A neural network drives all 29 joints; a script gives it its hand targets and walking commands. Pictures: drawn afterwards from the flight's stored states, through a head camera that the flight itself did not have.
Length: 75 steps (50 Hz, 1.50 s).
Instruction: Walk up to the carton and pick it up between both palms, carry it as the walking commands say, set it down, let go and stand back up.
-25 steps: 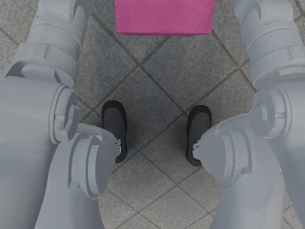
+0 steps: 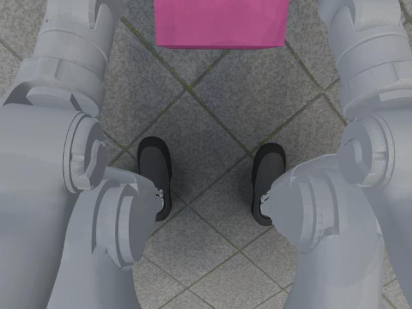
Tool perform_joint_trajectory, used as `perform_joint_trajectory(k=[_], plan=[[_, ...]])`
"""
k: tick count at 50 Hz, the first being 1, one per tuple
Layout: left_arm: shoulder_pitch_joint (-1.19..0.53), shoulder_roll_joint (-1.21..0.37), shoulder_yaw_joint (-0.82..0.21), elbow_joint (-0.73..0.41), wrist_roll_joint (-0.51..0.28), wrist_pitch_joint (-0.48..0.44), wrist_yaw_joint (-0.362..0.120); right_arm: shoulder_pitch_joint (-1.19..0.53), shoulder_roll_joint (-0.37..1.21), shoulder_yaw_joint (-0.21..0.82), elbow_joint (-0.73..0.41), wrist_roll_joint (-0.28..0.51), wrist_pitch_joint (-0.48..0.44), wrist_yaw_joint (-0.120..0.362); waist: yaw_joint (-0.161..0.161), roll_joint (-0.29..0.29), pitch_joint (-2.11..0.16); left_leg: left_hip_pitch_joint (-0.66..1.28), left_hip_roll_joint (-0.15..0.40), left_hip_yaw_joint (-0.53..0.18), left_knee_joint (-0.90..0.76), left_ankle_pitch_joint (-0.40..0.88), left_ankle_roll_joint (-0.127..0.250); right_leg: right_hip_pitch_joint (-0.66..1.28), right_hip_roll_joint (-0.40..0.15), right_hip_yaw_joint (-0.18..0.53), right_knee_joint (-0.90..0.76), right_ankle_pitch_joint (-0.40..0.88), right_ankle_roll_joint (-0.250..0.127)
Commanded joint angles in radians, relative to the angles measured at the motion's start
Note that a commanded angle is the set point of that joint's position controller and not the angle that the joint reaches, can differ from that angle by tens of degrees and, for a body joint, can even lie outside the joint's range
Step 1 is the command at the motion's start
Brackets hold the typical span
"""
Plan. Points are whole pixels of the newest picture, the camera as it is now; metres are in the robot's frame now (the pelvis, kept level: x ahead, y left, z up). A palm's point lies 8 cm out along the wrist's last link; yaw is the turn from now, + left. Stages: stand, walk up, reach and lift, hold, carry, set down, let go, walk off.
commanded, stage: reach and lift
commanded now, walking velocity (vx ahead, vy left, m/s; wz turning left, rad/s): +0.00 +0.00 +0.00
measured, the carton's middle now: out of the picture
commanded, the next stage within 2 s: none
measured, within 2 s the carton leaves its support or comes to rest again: leaves its support in 0.32 s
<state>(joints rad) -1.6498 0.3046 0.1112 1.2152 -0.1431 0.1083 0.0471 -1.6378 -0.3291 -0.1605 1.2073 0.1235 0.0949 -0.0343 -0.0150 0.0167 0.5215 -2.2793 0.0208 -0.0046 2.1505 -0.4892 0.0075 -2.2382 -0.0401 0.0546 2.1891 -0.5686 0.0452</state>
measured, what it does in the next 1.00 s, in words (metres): stands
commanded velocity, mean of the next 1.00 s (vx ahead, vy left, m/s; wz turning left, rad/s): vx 0.00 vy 0.00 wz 0.00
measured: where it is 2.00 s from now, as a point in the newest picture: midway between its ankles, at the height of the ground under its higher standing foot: (211, 194)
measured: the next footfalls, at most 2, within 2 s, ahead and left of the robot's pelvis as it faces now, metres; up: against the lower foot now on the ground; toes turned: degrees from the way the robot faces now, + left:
none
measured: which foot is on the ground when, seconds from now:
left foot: down 0.00-1.00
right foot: down 0.00-1.00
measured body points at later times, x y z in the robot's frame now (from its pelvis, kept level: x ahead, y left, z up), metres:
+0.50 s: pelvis +0.00 +0.00 +0.00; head +0.39 -0.01 +0.20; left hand +0.59 +0.12 -0.20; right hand +0.59 -0.15 -0.19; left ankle +0.13 +0.12 -0.34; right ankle +0.11 -0.14 -0.34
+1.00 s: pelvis -0.01 +0.00 +0.00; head +0.37 -0.01 +0.23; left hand +0.59 +0.11 -0.14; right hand +0.59 -0.15 -0.13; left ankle +0.13 +0.12 -0.34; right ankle +0.11 -0.14 -0.34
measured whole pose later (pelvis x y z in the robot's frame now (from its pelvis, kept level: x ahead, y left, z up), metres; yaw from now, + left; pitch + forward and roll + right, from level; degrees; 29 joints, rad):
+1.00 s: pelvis -0.01 +0.00 +0.00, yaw +0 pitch +31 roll +0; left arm -1.64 0.21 0.13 0.90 -0.12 0.35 0.40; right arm -1.62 -0.24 -0.16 0.87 0.08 0.33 -0.35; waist -0.02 0.01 0.52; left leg -2.21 0.02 0.00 2.15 -0.48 0.00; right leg -2.18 -0.02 0.06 2.19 -0.55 0.05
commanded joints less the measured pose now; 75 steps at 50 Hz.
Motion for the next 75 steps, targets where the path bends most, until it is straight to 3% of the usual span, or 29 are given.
perform_joint_trajectory(k=[1,11,17,18,25,30,32,33,35,39,41,42,45,47,50,51,53,54,55,56,58,59,63,65,69,70,72,73,75], plan=[[-0.347,-0.859,-0.160,-0.237,0.013,0.006,-0.239,-0.302,0.936,0.177,-0.167,0.009,0.035,0.270,-0.004,-0.052,-1.027,0.572,-0.127,0.017,-0.074,0.249,0.006,0.357,0.148,-0.131,-0.095,0.244,-0.038],[-0.497,-0.958,-0.268,-0.375,-0.064,0.007,-0.213,-0.426,1.002,0.257,-0.291,0.092,0.033,0.247,-0.020,-0.001,-1.387,0.787,-0.126,0.039,-0.044,0.358,-0.003,0.498,0.153,-0.140,-0.087,0.355,-0.031],[-0.527,-0.989,-0.285,-0.467,-0.093,0.021,-0.192,-0.525,1.106,0.333,-0.447,0.140,0.050,0.221,0.036,-0.041,-1.731,0.925,-0.139,0.056,-0.031,0.501,0.002,0.701,0.169,-0.148,-0.076,0.495,-0.012],[-0.549,-1.027,-0.305,-0.439,-0.129,0.024,-0.195,-0.515,1.080,0.340,-0.419,0.127,0.055,0.222,-0.027,-0.048,-1.738,0.891,-0.139,0.066,-0.017,0.455,-0.010,0.716,0.163,-0.160,-0.087,0.471,-0.015],[-0.524,-1.121,-0.288,-0.473,-0.088,0.076,-0.216,-0.483,1.146,0.310,-0.437,0.083,0.110,0.245,0.008,-0.012,-1.811,0.932,-0.142,0.086,-0.061,0.416,-0.015,0.673,0.172,-0.173,-0.105,0.396,-0.027],[-0.638,-1.152,-0.336,-0.650,-0.145,0.093,-0.204,-0.543,1.171,0.349,-0.587,0.119,0.134,0.228,-0.038,-0.018,-2.178,1.071,-0.153,0.087,-0.042,0.552,-0.027,0.855,0.173,-0.186,-0.101,0.558,-0.023],[-0.665,-1.123,-0.369,-0.749,-0.136,0.108,-0.197,-0.476,1.272,0.357,-0.575,0.142,0.162,0.233,0.009,-0.004,-2.263,1.128,-0.156,0.096,-0.064,0.594,-0.022,0.889,0.193,-0.177,-0.104,0.600,-0.015],[-0.647,-1.150,-0.347,-0.708,-0.147,0.114,-0.203,-0.517,1.230,0.342,-0.584,0.125,0.168,0.231,-0.030,-0.020,-2.251,1.132,-0.155,0.086,-0.054,0.574,-0.024,0.825,0.186,-0.181,-0.119,0.539,-0.023],[-0.626,-1.181,-0.354,-0.659,-0.121,0.149,-0.213,-0.511,1.237,0.325,-0.543,0.110,0.186,0.237,-0.032,0.013,-2.219,1.118,-0.145,0.092,-0.089,0.506,-0.025,0.788,0.183,-0.188,-0.135,0.473,-0.025],[-0.478,-1.232,-0.267,-0.524,0.007,0.170,-0.241,-0.386,1.292,0.283,-0.377,0.045,0.198,0.284,0.032,-0.022,-1.965,0.961,-0.130,0.113,-0.137,0.368,-0.018,0.618,0.180,-0.193,-0.178,0.305,-0.027],[-0.478,-1.221,-0.244,-0.536,0.025,0.169,-0.242,-0.383,1.304,0.242,-0.424,0.008,0.197,0.292,0.011,-0.033,-2.011,0.986,-0.130,0.099,-0.153,0.391,-0.011,0.625,0.181,-0.194,-0.189,0.326,-0.023],[-0.473,-1.196,-0.215,-0.525,0.048,0.163,-0.240,-0.426,1.324,0.249,-0.467,0.014,0.187,0.284,0.038,-0.016,-2.078,0.967,-0.134,0.108,-0.150,0.402,-0.010,0.687,0.184,-0.190,-0.187,0.370,-0.014],[-0.613,-1.196,-0.317,-0.745,-0.042,0.149,-0.230,-0.464,1.307,0.293,-0.616,0.030,0.187,0.252,0.016,-0.038,-2.452,1.070,-0.149,0.126,-0.127,0.520,-0.032,0.903,0.194,-0.187,-0.189,0.521,-0.008],[-0.620,-1.210,-0.355,-0.738,-0.071,0.166,-0.220,-0.569,1.241,0.357,-0.732,0.082,0.184,0.236,0.012,-0.029,-2.618,1.150,-0.149,0.114,-0.115,0.571,-0.036,1.001,0.194,-0.184,-0.182,0.572,-0.008],[-0.530,-1.239,-0.339,-0.610,-0.040,0.189,-0.231,-0.431,1.298,0.314,-0.524,0.045,0.211,0.240,-0.042,-0.016,-2.354,1.088,-0.135,0.091,-0.166,0.417,-0.027,0.827,0.183,-0.210,-0.192,0.405,-0.009],[-0.528,-1.240,-0.316,-0.628,-0.014,0.187,-0.233,-0.384,1.324,0.296,-0.475,0.038,0.213,0.253,0.012,0.005,-2.336,1.062,-0.139,0.110,-0.174,0.406,-0.035,0.821,0.185,-0.197,-0.200,0.394,-0.014],[-0.487,-1.236,-0.272,-0.556,0.032,0.201,-0.233,-0.371,1.335,0.267,-0.425,0.023,0.219,0.263,0.038,-0.001,-2.197,1.011,-0.136,0.120,-0.204,0.316,-0.027,0.757,0.180,-0.198,-0.227,0.299,-0.014],[-0.472,-1.227,-0.240,-0.521,0.047,0.201,-0.236,-0.388,1.343,0.244,-0.432,0.010,0.222,0.263,0.039,-0.030,-2.136,0.998,-0.144,0.113,-0.220,0.303,-0.016,0.735,0.184,-0.197,-0.248,0.272,-0.014],[-0.542,-1.231,-0.278,-0.698,0.002,0.196,-0.234,-0.367,1.337,0.238,-0.539,0.000,0.225,0.259,-0.008,-0.025,-2.370,1.116,-0.153,0.103,-0.217,0.404,-0.024,0.856,0.192,-0.210,-0.241,0.391,-0.009],[-0.528,-1.225,-0.259,-0.640,0.008,0.195,-0.232,-0.379,1.334,0.256,-0.486,0.004,0.226,0.255,0.010,-0.014,-2.289,1.060,-0.150,0.107,-0.228,0.351,-0.030,0.811,0.188,-0.207,-0.249,0.341,-0.015],[-0.540,-1.225,-0.257,-0.696,-0.003,0.195,-0.222,-0.499,1.313,0.304,-0.655,0.041,0.217,0.243,0.051,-0.029,-2.444,1.130,-0.159,0.116,-0.209,0.399,-0.023,0.925,0.188,-0.184,-0.263,0.378,-0.012],[-0.561,-1.250,-0.299,-0.695,-0.027,0.211,-0.220,-0.528,1.290,0.323,-0.707,0.053,0.217,0.230,0.009,-0.058,-2.477,1.152,-0.158,0.107,-0.223,0.373,-0.021,0.983,0.188,-0.193,-0.280,0.374,-0.015],[-0.514,-1.255,-0.262,-0.615,0.016,0.233,-0.212,-0.552,1.330,0.339,-0.622,0.076,0.239,0.233,0.074,-0.032,-2.378,1.121,-0.154,0.102,-0.261,0.289,-0.016,0.916,0.189,-0.190,-0.295,0.280,-0.013],[-0.582,-1.246,-0.287,-0.697,0.005,0.231,-0.198,-0.505,1.348,0.316,-0.609,0.062,0.257,0.240,0.037,-0.062,-2.358,1.169,-0.158,0.089,-0.286,0.264,-0.010,0.888,0.189,-0.199,-0.310,0.252,-0.011],[-0.555,-1.282,-0.243,-0.632,0.046,0.253,-0.204,-0.544,1.315,0.299,-0.634,0.033,0.255,0.236,0.033,-0.046,-2.302,1.140,-0.157,0.091,-0.306,0.197,-0.014,0.878,0.186,-0.186,-0.360,0.188,-0.020],[-0.563,-1.271,-0.247,-0.673,0.036,0.258,-0.196,-0.590,1.304,0.308,-0.706,0.057,0.256,0.228,0.065,-0.012,-2.380,1.198,-0.157,0.081,-0.335,0.208,-0.011,0.922,0.188,-0.185,-0.349,0.206,-0.021],[-0.573,-1.315,-0.315,-0.736,-0.014,0.266,-0.186,-0.640,1.265,0.339,-0.825,0.069,0.250,0.217,0.013,-0.025,-2.549,1.306,-0.168,0.062,-0.317,0.301,-0.024,0.996,0.194,-0.202,-0.342,0.292,-0.025],[-0.553,-1.313,-0.323,-0.718,-0.005,0.270,-0.181,-0.689,1.266,0.383,-0.845,0.090,0.253,0.208,0.058,-0.020,-2.601,1.295,-0.178,0.091,-0.296,0.355,-0.027,1.062,0.199,-0.178,-0.351,0.333,-0.018],[-0.562,-1.288,-0.341,-0.733,-0.007,0.277,-0.170,-0.647,1.280,0.401,-0.796,0.096,0.270,0.210,0.046,-0.032,-2.557,1.315,-0.167,0.064,-0.320,0.329,-0.021,1.027,0.195,-0.195,-0.351,0.309,-0.011]])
